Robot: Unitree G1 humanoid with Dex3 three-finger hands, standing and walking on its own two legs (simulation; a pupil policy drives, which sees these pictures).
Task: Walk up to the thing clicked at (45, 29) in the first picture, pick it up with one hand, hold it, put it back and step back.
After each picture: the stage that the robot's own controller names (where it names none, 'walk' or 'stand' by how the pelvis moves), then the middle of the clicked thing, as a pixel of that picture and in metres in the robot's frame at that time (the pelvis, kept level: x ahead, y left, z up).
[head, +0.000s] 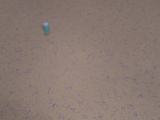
stand; (46, 27) +1.62 +0.41 -0.72
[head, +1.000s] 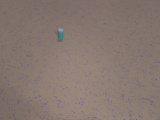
walk; (60, 33) +1.51 +0.16 -0.69
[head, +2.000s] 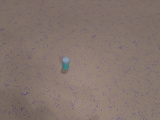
walk; (65, 63) +0.98 +0.09 -0.70
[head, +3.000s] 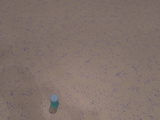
walk; (54, 101) +0.62 +0.15 -0.71
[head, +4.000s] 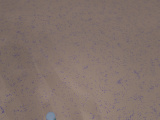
walk; (51, 118) +0.41 +0.15 -0.71
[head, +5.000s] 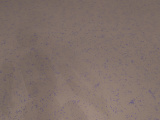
stand; out of the picture +0.34 +0.16 -0.72
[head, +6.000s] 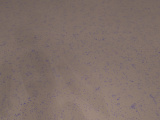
stand; out of the picture +0.32 +0.15 -0.72
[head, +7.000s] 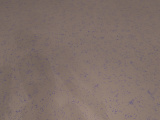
stand; out of the picture +0.35 +0.16 -0.72
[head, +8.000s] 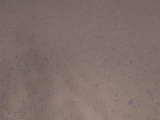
stand; out of the picture +0.33 +0.16 -0.73
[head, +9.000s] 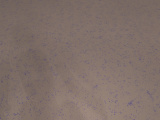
stand; out of the picture +0.33 +0.16 -0.73
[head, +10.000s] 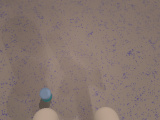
go down; (46, 95) +0.38 +0.16 -0.52
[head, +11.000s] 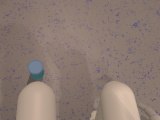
go down; (36, 70) +0.42 +0.18 -0.32
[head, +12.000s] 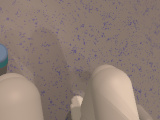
close in; out of the picture +0.41 +0.21 -0.24
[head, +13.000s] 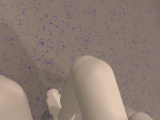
close; out of the picture +0.41 +0.23 -0.22
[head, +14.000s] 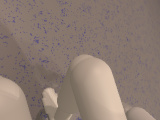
close; out of the picture +0.41 +0.23 -0.22
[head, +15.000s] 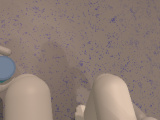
lift; out of the picture +0.33 +0.24 -0.11
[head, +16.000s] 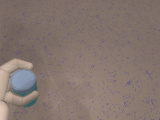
lift; (25, 89) +0.31 +0.17 +0.04
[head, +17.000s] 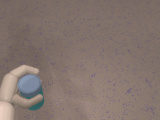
hold; (32, 93) +0.31 +0.16 +0.01
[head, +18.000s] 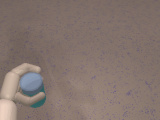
hold; (34, 90) +0.31 +0.16 +0.02
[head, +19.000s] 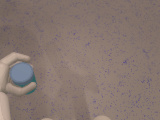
crouch; (24, 79) +0.36 +0.17 -0.04
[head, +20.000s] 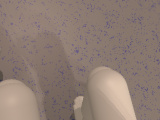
lower; out of the picture +0.44 +0.22 -0.13
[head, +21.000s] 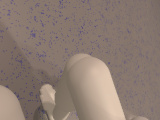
lower; out of the picture +0.43 +0.26 -0.23
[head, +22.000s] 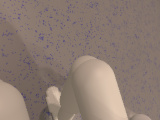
lower; out of the picture +0.42 +0.26 -0.21
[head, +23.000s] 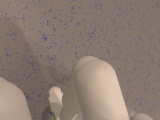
lower; out of the picture +0.42 +0.26 -0.21
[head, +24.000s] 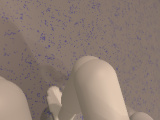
lower; out of the picture +0.41 +0.26 -0.21
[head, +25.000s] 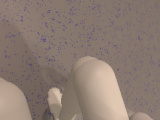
open; out of the picture +0.42 +0.23 -0.23
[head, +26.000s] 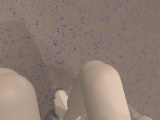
stand; out of the picture +0.42 +0.22 -0.24
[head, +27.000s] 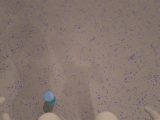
stand; (49, 97) +0.39 +0.15 -0.54
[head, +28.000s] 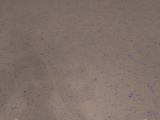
stand; out of the picture +0.36 +0.15 -0.66
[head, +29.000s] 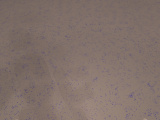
stand; out of the picture +0.36 +0.15 -0.66
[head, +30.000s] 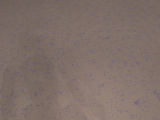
stand; out of the picture +0.37 +0.14 -0.72
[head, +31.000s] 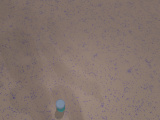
walk; (60, 105) +0.42 +0.10 -0.70
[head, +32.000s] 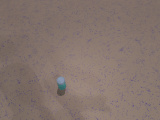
walk; (61, 83) +0.66 +0.18 -0.69
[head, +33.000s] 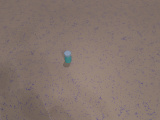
stand; (67, 57) +1.00 +0.14 -0.69
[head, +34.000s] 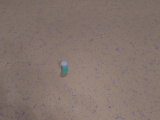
stand; (64, 67) +1.02 +0.15 -0.72
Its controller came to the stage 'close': yes
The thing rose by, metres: 0.72
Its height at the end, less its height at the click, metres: +0.00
